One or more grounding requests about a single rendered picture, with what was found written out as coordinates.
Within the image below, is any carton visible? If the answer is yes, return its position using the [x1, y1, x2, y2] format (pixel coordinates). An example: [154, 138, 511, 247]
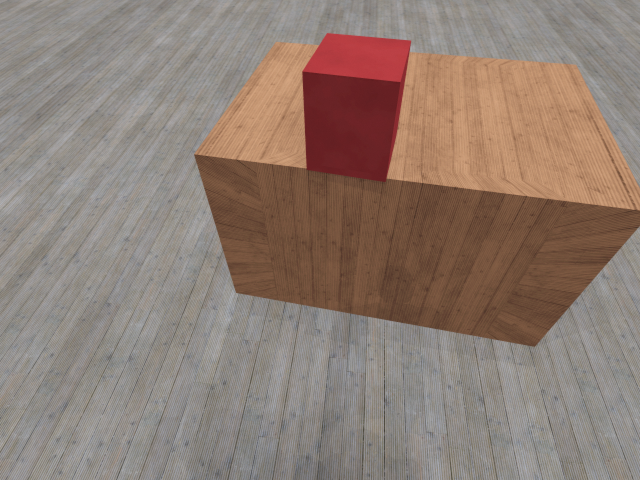
[302, 33, 411, 182]

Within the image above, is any pedestal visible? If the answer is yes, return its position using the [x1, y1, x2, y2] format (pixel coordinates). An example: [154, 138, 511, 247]
[194, 42, 640, 347]

